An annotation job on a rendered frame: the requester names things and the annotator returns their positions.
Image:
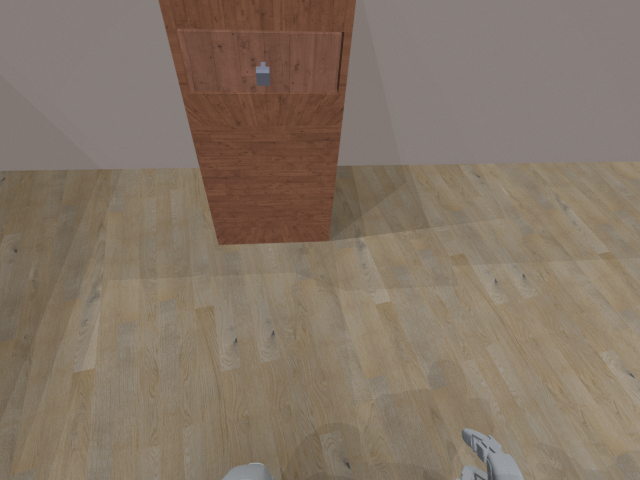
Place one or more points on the handle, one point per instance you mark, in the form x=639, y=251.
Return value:
x=263, y=75

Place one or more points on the cabinet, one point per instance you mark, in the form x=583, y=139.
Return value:
x=268, y=160

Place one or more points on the robot right hand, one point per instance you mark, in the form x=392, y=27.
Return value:
x=500, y=466

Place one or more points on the drawer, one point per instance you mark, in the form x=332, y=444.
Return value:
x=226, y=60

